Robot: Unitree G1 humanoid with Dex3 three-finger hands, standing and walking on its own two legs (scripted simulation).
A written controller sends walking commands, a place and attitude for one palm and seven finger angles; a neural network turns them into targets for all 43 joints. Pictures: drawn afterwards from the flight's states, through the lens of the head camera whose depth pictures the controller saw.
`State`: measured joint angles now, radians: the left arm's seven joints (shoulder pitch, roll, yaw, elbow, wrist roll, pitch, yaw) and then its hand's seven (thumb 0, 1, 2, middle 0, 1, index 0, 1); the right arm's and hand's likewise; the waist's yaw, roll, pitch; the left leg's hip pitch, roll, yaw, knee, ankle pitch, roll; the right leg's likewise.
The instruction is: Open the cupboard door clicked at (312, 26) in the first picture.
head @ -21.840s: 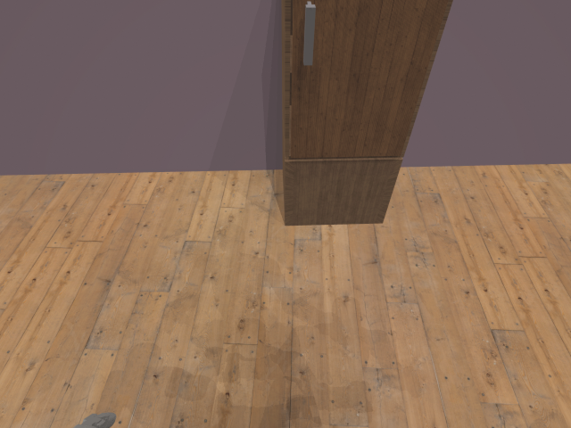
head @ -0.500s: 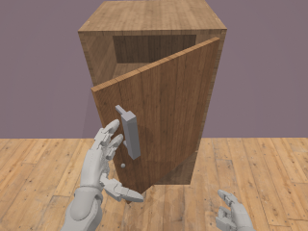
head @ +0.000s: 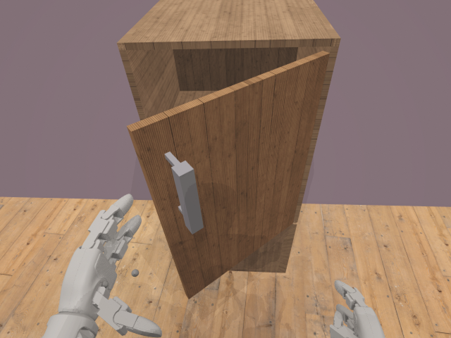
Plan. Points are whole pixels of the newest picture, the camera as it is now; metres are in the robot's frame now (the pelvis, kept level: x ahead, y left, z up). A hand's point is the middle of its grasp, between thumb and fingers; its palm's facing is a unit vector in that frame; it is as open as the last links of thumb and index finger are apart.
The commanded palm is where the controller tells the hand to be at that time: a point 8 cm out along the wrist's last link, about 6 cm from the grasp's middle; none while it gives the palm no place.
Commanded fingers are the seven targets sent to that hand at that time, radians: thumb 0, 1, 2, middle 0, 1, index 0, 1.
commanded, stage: draw the hand back to the body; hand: left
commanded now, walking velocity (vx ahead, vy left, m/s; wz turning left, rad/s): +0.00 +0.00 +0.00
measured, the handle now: (182, 193) +0.32 +0.11 +0.13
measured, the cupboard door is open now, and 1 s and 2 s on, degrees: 40 40 40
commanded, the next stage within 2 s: step back with the hand held close in 1.62 s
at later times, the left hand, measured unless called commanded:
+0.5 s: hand (95, 267) +0.18 +0.19 +0.14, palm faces +0.04 -1.00 -0.05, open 16.3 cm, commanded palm +0.14 +0.25 +0.15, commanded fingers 0.00 -0.36 0.36 -0.16 -0.30 -0.16 -0.30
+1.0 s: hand (53, 240) +0.20 +0.26 +0.16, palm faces +0.31 -0.88 -0.36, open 12.0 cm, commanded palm +0.16 +0.31 +0.17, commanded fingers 0.00 0.51 0.74 -0.19 -0.30 -0.19 -0.30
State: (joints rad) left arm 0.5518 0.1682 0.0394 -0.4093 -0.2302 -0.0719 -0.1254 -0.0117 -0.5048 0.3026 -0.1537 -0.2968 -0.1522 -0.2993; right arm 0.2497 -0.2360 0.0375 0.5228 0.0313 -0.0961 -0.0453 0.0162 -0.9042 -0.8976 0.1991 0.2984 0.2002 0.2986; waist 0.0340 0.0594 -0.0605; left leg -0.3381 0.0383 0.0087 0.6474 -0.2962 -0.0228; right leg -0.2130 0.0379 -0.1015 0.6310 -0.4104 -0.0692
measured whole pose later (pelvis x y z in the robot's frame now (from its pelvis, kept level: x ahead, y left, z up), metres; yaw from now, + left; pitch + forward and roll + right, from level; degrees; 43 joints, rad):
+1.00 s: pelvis +0.01 +0.04 +0.02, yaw -2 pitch -4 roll +0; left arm 0.51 0.32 0.21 -0.43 -0.05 -0.09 0.11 0.00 0.17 0.59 -0.18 -0.30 -0.18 -0.30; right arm 0.20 -0.22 0.04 0.62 0.00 -0.09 -0.07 0.02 -0.90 -0.90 0.20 0.30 0.20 0.30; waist 0.06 0.05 0.03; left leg -0.15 0.00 0.07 0.43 -0.21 0.03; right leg -0.02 0.01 -0.05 0.37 -0.28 -0.01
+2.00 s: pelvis +0.00 +0.03 +0.02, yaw -4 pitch +0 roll -1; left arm 0.55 0.39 0.35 -0.44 -0.06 -0.11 0.10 0.01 0.89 0.90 -0.21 -0.30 -0.21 -0.30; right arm 0.15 -0.25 -0.01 0.55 0.03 0.04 -0.08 0.01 -0.90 -0.90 0.20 0.30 0.20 0.30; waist 0.02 0.06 0.03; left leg -0.25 0.04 0.09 0.47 -0.21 0.01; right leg -0.14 0.04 -0.02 0.41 -0.27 -0.03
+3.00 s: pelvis -0.22 +0.09 +0.00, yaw -6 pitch +2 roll -2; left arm 0.58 0.45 0.42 -0.58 -0.07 -0.21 0.13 0.01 0.88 0.90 -0.21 -0.30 -0.21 -0.30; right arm 0.16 -0.19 0.02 0.62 -0.01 -0.10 -0.04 0.01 -0.90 -0.90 0.20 0.30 0.20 0.30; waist 0.02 0.01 0.02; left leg -0.53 0.02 0.02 0.56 -0.15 0.00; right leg -0.08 0.06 -0.01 0.43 -0.37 -0.04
